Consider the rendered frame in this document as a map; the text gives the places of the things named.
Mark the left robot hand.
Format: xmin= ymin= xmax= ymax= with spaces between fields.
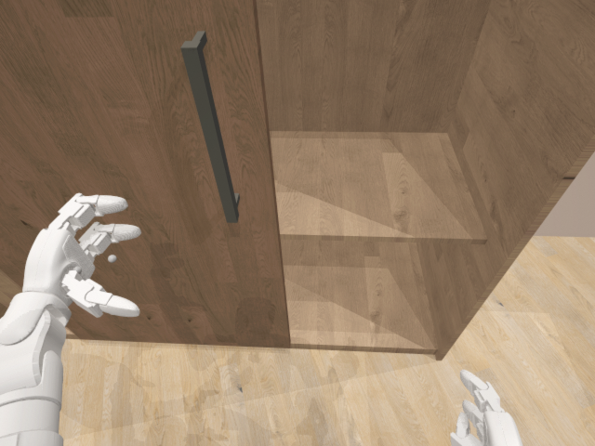
xmin=22 ymin=193 xmax=141 ymax=318

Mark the robot left forearm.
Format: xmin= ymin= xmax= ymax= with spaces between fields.
xmin=0 ymin=291 xmax=72 ymax=446

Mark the wardrobe door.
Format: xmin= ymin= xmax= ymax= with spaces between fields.
xmin=0 ymin=269 xmax=22 ymax=308
xmin=0 ymin=0 xmax=291 ymax=348

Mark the right robot hand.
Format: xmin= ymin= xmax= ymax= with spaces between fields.
xmin=451 ymin=370 xmax=523 ymax=446

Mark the handle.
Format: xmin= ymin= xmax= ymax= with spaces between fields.
xmin=180 ymin=31 xmax=240 ymax=223

